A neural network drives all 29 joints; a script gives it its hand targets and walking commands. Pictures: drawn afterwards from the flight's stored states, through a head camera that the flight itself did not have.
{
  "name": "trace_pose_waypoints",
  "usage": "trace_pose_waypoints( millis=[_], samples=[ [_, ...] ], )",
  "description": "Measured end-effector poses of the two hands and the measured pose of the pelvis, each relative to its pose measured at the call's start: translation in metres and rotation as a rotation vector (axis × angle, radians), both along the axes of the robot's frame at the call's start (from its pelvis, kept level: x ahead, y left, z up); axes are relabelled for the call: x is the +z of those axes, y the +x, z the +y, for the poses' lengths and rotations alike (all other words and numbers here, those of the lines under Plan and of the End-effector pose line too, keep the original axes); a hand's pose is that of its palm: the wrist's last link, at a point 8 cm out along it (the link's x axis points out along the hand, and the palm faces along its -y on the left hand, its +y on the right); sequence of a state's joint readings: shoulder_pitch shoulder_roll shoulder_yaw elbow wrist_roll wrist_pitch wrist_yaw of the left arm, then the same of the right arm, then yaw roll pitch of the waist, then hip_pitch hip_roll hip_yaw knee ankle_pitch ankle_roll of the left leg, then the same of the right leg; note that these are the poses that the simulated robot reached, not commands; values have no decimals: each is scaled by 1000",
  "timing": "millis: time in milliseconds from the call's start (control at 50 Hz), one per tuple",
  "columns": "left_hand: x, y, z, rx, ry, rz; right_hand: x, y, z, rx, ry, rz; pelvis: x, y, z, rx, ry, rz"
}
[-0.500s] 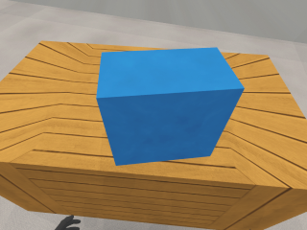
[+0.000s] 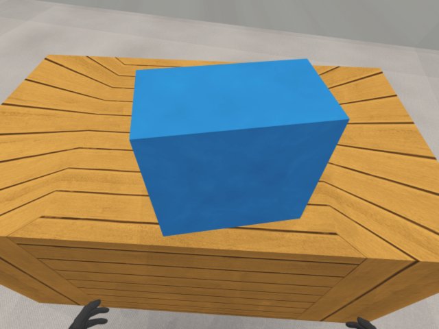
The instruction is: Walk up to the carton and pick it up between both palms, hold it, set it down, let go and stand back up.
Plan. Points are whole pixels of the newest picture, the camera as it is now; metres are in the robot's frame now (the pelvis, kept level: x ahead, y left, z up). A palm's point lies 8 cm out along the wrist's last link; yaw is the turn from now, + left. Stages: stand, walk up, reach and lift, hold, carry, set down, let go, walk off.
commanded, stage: reach and lift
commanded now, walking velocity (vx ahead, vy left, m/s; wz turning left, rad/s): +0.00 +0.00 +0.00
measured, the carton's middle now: (229, 154) +0.45 -0.01 +0.07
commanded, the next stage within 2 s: none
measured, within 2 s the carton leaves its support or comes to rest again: neither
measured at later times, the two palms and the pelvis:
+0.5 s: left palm (78, 311) +0.18 +0.25 -0.04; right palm (387, 305) +0.19 -0.27 -0.02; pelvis +0.03 +0.01 +0.02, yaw +1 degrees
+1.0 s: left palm (79, 304) +0.18 +0.23 +0.01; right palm (399, 290) +0.20 -0.28 +0.02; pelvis +0.03 +0.01 +0.02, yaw +0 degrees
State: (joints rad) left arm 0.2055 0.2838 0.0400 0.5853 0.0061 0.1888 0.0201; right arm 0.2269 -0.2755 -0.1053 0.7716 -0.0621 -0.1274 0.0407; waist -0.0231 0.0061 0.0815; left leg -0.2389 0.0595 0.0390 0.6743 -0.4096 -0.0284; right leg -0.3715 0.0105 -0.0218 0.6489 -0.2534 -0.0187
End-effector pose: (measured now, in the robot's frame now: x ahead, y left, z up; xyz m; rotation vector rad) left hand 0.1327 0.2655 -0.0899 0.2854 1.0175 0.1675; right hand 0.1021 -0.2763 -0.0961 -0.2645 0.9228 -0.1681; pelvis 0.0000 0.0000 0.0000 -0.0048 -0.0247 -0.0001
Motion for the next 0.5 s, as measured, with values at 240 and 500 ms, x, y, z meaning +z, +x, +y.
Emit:
trace_pose_waypoints(
  millis=[240,500],
  samples=[
    [52,67,-26,32,-77,-243,39,73,20,71,64,-227,16,27,3,21,-5,-55],
    [55,44,-15,98,-89,-321,76,83,3,80,13,-255,24,33,13,9,-21,-35]
  ],
)
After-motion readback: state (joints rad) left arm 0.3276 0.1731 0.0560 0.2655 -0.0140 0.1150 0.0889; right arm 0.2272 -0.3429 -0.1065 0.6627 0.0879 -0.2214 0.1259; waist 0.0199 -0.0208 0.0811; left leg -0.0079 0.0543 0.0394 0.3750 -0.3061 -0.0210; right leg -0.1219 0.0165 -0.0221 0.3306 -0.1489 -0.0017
